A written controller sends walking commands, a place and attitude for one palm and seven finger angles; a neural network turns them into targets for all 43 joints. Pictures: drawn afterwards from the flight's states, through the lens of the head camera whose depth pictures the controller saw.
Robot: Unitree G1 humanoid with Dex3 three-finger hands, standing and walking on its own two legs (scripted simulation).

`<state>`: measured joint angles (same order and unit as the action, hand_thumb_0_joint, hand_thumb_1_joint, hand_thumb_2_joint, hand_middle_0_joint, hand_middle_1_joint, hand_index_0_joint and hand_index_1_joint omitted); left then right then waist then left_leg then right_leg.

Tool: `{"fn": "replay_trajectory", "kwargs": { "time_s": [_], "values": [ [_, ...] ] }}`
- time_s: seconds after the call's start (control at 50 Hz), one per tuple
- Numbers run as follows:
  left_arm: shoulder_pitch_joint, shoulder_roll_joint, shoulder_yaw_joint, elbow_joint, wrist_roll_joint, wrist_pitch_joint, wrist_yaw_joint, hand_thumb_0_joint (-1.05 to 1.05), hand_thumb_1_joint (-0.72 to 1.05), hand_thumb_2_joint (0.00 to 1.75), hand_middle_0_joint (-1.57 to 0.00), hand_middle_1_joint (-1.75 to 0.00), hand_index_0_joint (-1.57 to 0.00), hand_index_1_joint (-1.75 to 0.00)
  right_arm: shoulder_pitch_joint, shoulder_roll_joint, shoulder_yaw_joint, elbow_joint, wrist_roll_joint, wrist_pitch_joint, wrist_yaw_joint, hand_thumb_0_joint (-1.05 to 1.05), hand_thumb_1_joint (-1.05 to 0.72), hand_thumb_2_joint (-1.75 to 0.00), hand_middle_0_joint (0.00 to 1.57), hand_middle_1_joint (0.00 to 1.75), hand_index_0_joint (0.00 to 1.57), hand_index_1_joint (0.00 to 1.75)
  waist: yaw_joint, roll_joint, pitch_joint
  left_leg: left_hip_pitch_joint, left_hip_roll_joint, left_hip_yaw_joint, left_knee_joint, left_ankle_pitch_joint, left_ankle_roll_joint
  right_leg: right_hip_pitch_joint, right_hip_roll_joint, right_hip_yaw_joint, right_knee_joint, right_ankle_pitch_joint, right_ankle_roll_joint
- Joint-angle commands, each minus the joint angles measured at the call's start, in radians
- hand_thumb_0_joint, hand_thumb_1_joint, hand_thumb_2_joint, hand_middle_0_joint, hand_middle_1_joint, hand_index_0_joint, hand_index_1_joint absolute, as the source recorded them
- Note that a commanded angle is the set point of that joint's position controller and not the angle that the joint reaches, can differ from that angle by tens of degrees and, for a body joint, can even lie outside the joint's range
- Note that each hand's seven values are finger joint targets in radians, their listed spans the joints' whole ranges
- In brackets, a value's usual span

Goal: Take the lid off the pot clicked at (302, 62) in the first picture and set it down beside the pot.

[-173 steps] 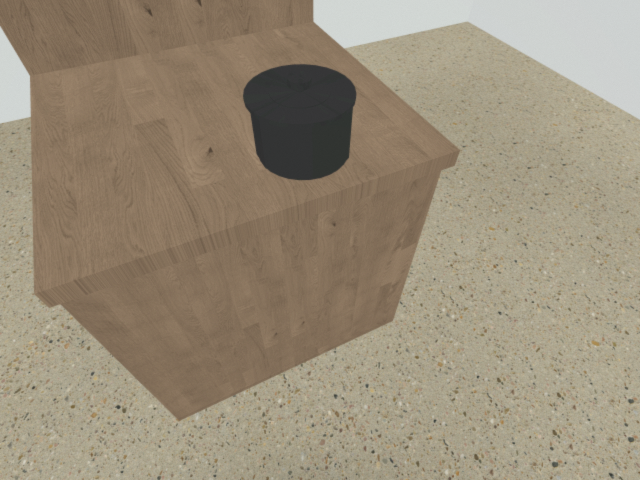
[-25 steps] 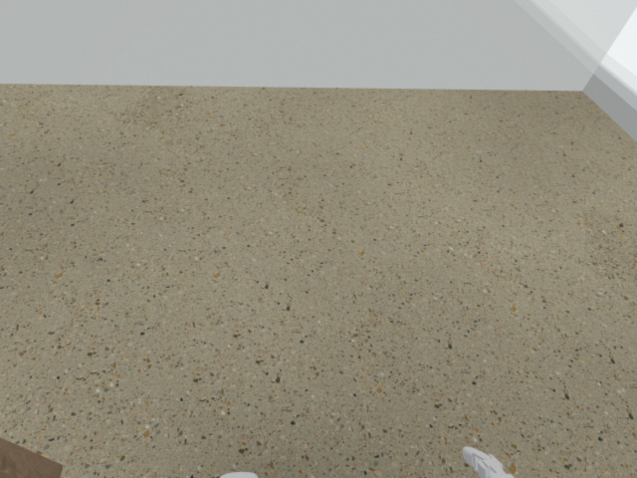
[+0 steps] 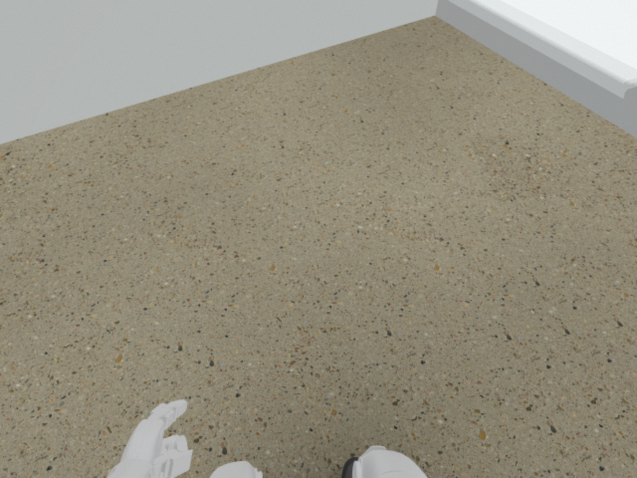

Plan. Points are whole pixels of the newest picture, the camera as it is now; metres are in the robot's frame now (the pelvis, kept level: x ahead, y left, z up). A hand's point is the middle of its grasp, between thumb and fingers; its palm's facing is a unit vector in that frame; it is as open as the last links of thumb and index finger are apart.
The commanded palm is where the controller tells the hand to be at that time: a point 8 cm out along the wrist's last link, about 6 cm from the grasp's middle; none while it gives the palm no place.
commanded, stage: turn to face it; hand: left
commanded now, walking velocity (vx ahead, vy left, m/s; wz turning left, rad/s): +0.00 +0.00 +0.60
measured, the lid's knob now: out of the picture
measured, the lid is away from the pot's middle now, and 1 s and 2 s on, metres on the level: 0.00 0.00 0.00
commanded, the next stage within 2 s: none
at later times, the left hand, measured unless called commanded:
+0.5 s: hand out of the picture +0.08 +0.23 -0.16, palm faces +0.30 -0.93 -0.22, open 7.3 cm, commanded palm none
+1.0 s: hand out of the picture +0.02 +0.14 -0.13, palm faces +0.56 -0.78 -0.27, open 7.4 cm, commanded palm none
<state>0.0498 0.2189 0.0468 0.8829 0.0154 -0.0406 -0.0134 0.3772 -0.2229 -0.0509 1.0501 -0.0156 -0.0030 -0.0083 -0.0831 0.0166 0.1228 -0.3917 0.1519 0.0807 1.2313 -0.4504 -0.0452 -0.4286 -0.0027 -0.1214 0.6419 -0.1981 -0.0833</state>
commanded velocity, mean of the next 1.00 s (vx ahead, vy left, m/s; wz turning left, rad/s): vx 0.00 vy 0.00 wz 0.60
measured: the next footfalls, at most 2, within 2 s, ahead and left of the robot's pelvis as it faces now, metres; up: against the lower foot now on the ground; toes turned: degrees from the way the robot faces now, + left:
left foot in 0.30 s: +0.16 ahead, +0.11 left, +0.00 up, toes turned +18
right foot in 0.76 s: +0.19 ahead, -0.14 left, +0.00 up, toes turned +24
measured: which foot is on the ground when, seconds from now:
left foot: up 0.00-0.28, down 0.30-0.74, up 0.76-1.00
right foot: down 0.00-0.30, up 0.32-0.74, down 0.76-1.00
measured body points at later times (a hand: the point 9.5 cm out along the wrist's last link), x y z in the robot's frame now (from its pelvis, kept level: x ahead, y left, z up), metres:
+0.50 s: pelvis +0.08 +0.01 +0.02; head +0.10 +0.05 +0.46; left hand +0.06 +0.28 -0.14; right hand +0.20 -0.22 -0.12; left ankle +0.12 +0.10 -0.72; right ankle +0.11 -0.13 -0.65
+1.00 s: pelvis +0.10 -0.05 +0.02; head +0.13 -0.04 +0.47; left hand -0.01 +0.18 -0.11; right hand +0.33 -0.22 -0.12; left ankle +0.03 +0.07 -0.66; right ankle +0.15 -0.15 -0.72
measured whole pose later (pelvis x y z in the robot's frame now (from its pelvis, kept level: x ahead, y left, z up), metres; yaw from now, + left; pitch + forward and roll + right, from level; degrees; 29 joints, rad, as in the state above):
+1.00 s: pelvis +0.10 -0.05 +0.02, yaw +34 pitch -1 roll +2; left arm 0.27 0.21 0.04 0.87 0.03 0.01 0.02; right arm 0.13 -0.26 -0.09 0.90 -0.01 0.08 0.03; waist 0.01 -0.02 0.10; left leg -0.47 0.01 0.03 0.95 -0.44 -0.06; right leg -0.21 -0.12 -0.14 0.52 -0.29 0.00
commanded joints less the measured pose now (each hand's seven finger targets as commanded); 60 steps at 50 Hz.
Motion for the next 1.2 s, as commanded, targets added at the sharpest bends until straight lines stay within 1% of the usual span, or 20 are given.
{"fn": "replay_trajectory", "kwargs": {
  "time_s": [0.0,0.18,0.24,0.26,0.28,0.3,0.42,0.58,0.68,0.7,0.72,0.74,0.8,0.84,0.92,1.06,1.08,1.12,1.14,1.18],
  "values": [
    [0.121,0.113,0.025,0.010,0.007,-0.010,0.035,0.00,0.90,0.90,-0.20,-0.30,-0.20,-0.30,0.098,-0.020,0.002,-0.024,-0.007,-0.006,-0.012,0.00,-0.90,-0.90,0.20,0.30,0.20,0.30,0.038,-0.112,-0.194,-0.081,0.003,-0.041,-0.087,0.077,-0.004,0.183,-0.295,0.182,-0.341,0.327,-0.094],
    [0.155,0.099,0.038,0.039,0.005,0.020,0.046,0.00,0.90,0.90,-0.20,-0.30,-0.20,-0.30,-0.059,0.024,-0.002,-0.078,0.000,0.007,0.007,0.00,-0.90,-0.90,0.20,0.30,0.20,0.30,0.081,-0.100,-0.088,0.001,-0.047,0.025,-0.461,0.117,0.005,0.162,-0.345,0.104,-0.355,0.074,-0.077],
    [0.170,0.097,0.047,0.035,0.001,0.037,0.045,0.00,0.90,0.90,-0.20,-0.30,-0.20,-0.30,-0.030,0.005,-0.013,-0.083,-0.005,0.009,0.011,0.00,-0.90,-0.90,0.20,0.30,0.20,0.30,0.062,-0.051,-0.093,0.143,-0.057,0.028,-0.677,0.230,0.021,0.119,-0.318,0.031,-0.202,0.013,-0.013],
    [0.187,0.076,0.047,0.023,-0.002,0.046,0.040,0.00,0.90,0.90,-0.20,-0.30,-0.20,-0.30,-0.004,-0.053,-0.026,-0.091,-0.008,0.007,0.010,0.00,-0.90,-0.90,0.20,0.30,0.20,0.30,0.053,0.093,-0.101,0.188,0.021,-0.116,-0.790,0.300,0.069,0.054,-0.237,-0.031,-0.061,-0.087,0.045],
    [0.201,0.035,0.042,-0.005,-0.010,0.051,0.033,0.00,0.90,0.90,-0.20,-0.30,-0.20,-0.30,0.020,-0.146,-0.047,-0.111,-0.015,0.007,0.004,0.00,-0.90,-0.90,0.20,0.30,0.20,0.30,0.041,0.303,-0.103,0.229,0.216,-0.418,-0.910,0.443,0.191,-0.085,-0.103,-0.082,0.135,-0.335,0.123],
    [0.136,0.057,0.038,-0.040,0.001,0.051,0.034,0.00,0.90,0.90,-0.20,-0.30,-0.20,-0.30,0.042,-0.174,-0.055,-0.109,-0.018,0.012,-0.004,0.00,-0.90,-0.90,0.20,0.30,0.20,0.30,0.006,0.240,-0.122,0.219,0.269,-0.546,-0.962,0.397,0.282,-0.130,-0.054,0.015,0.347,-0.459,0.125],
    [0.185,0.083,0.051,0.010,0.008,0.060,0.025,0.00,0.90,0.90,-0.20,-0.30,-0.20,-0.30,-0.131,-0.148,-0.043,-0.163,0.001,-0.007,-0.012,0.00,-0.90,-0.90,0.20,0.30,0.20,0.30,0.080,0.069,-0.190,0.194,0.088,-0.320,-0.961,0.318,0.199,-0.126,-0.083,0.135,0.470,-0.151,0.158],
    [0.173,0.098,0.047,-0.024,0.000,0.070,0.034,0.00,0.90,0.90,-0.20,-0.30,-0.20,-0.30,-0.150,-0.208,-0.077,-0.180,-0.004,0.022,-0.001,0.00,-0.90,-0.90,0.20,0.30,0.20,0.30,0.053,0.128,-0.165,0.177,0.068,-0.430,-0.947,0.190,0.214,-0.041,-0.041,0.125,0.197,-0.226,0.161],
    [0.301,0.121,0.054,-0.013,-0.005,0.060,0.039,0.00,0.90,0.90,-0.20,-0.30,-0.20,-0.30,-0.241,-0.218,-0.089,-0.222,-0.002,0.040,0.006,0.00,-0.90,-0.90,0.20,0.30,0.20,0.30,0.108,0.147,-0.174,0.015,-0.004,-0.450,-0.888,0.141,0.158,0.222,0.001,0.093,-0.088,-0.139,0.137],
    [0.352,0.153,0.062,-0.009,-0.001,0.054,0.044,0.00,0.90,0.90,-0.20,-0.30,-0.20,-0.30,-0.268,-0.191,-0.086,-0.236,0.004,0.045,0.008,0.00,-0.90,-0.90,0.20,0.30,0.20,0.30,0.140,0.079,-0.158,-0.098,-0.058,-0.408,-0.807,0.068,0.113,0.330,-0.048,0.136,-0.256,-0.115,0.119],
    [0.362,0.245,0.076,-0.027,0.017,0.045,0.052,0.00,0.90,0.90,-0.20,-0.30,-0.20,-0.30,-0.265,-0.117,-0.076,-0.259,0.014,0.048,0.013,0.00,-0.90,-0.90,0.20,0.30,0.20,0.30,0.150,-0.192,-0.140,-0.281,-0.191,-0.256,-0.547,-0.039,0.034,0.399,-0.296,0.437,-0.449,-0.311,0.031],
    [0.300,0.288,0.074,-0.058,0.014,0.049,0.053,0.00,0.90,0.90,-0.20,-0.30,-0.20,-0.30,-0.284,-0.110,-0.070,-0.283,-0.001,0.042,0.016,0.00,-0.90,-0.90,0.20,0.30,0.20,0.30,0.144,-0.288,-0.086,-0.305,-0.223,-0.146,-0.291,-0.100,0.003,0.251,-0.488,0.579,-0.509,-0.344,-0.061],
    [0.153,0.186,0.052,-0.089,0.006,0.031,0.052,0.00,0.90,0.90,-0.20,-0.30,-0.20,-0.30,-0.230,-0.137,-0.073,-0.234,-0.009,0.050,0.032,0.00,-0.90,-0.90,0.20,0.30,0.20,0.30,0.058,-0.206,-0.063,-0.246,-0.146,-0.151,-0.039,0.040,0.007,0.183,-0.329,0.304,-0.369,-0.014,-0.034],
    [0.172,0.166,0.046,-0.091,0.011,0.026,0.052,0.00,0.90,0.90,-0.20,-0.30,-0.20,-0.30,-0.232,-0.111,-0.061,-0.233,-0.003,0.049,0.039,0.00,-0.90,-0.90,0.20,0.30,0.20,0.30,0.072,-0.185,-0.083,-0.221,-0.143,-0.097,-0.088,0.041,-0.013,0.257,-0.303,0.199,-0.301,0.209,-0.038],
    [0.288,0.207,0.052,-0.055,0.014,0.032,0.048,0.00,0.90,0.90,-0.20,-0.30,-0.20,-0.30,-0.344,-0.085,-0.043,-0.261,0.004,0.050,0.040,0.00,-0.90,-0.90,0.20,0.30,0.20,0.30,0.143,-0.195,-0.106,-0.167,-0.151,-0.034,-0.269,-0.002,-0.022,0.354,-0.334,0.161,-0.256,0.387,-0.055],
    [0.265,0.242,0.069,-0.054,0.007,0.048,0.042,0.00,0.90,0.90,-0.20,-0.30,-0.20,-0.30,-0.281,-0.102,-0.037,-0.245,0.009,0.028,0.033,0.00,-0.90,-0.90,0.20,0.30,0.20,0.30,0.111,-0.234,-0.181,0.106,-0.175,0.037,-0.693,0.143,0.011,0.347,-0.341,0.051,-0.103,0.452,0.010],
    [0.258,0.231,0.068,-0.059,-0.001,0.052,0.038,0.00,0.90,0.90,-0.20,-0.30,-0.20,-0.30,-0.228,-0.136,-0.047,-0.233,0.006,0.023,0.032,0.00,-0.90,-0.90,0.20,0.30,0.20,0.30,0.077,-0.169,-0.212,0.259,-0.154,0.010,-0.817,0.267,0.029,0.252,-0.322,0.010,0.000,0.373,0.057],
    [0.191,0.134,0.040,-0.128,-0.001,0.056,0.027,0.00,0.90,0.90,-0.20,-0.30,-0.20,-0.30,-0.102,-0.328,-0.098,-0.217,0.005,0.022,0.023,0.00,-0.90,-0.90,0.20,0.30,0.20,0.30,-0.005,0.284,-0.244,0.496,0.241,-0.486,-0.868,0.771,0.237,-0.190,-0.126,-0.006,0.393,-0.454,0.178],
    [0.124,0.155,0.044,-0.136,0.006,0.069,0.037,0.00,0.90,0.90,-0.20,-0.30,-0.20,-0.30,-0.059,-0.305,-0.094,-0.188,0.004,0.025,0.014,0.00,-0.90,-0.90,0.20,0.30,0.20,0.30,-0.028,0.213,-0.231,0.424,0.227,-0.483,-0.866,0.678,0.274,-0.212,-0.128,0.095,0.475,-0.440,0.167],
    [0.111,0.152,0.051,-0.103,0.001,0.070,0.033,0.00,0.90,0.90,-0.20,-0.30,-0.20,-0.30,-0.179,-0.247,-0.077,-0.211,-0.002,0.024,-0.001,0.00,-0.90,-0.90,0.20,0.30,0.20,0.30,0.031,0.189,-0.156,0.272,0.127,-0.421,-0.891,0.487,0.238,-0.187,-0.126,0.146,0.503,-0.291,0.166]
  ]
}}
